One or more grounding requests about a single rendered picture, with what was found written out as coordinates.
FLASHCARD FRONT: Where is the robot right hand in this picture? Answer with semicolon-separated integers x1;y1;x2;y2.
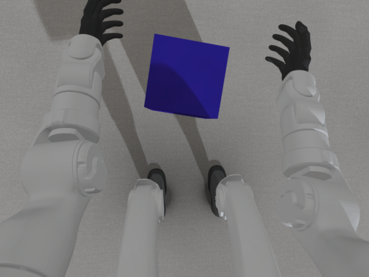
265;21;311;81

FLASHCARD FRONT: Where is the robot right forearm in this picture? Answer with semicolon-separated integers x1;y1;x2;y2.
276;70;360;210

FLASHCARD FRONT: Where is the robot right shin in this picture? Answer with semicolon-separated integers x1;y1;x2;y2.
215;174;253;207

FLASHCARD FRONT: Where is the left robot upper arm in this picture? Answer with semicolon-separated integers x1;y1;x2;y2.
0;140;107;277

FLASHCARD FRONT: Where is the right robot upper arm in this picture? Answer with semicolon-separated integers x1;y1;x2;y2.
275;175;369;277

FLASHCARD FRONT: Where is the left robot foot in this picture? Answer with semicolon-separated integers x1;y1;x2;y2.
148;169;167;216

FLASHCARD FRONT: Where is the robot left hand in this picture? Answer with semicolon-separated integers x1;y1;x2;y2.
79;0;123;47

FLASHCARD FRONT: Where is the robot left forearm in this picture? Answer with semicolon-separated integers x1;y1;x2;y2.
21;34;106;190

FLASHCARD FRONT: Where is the carton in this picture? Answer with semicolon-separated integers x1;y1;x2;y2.
144;34;229;119

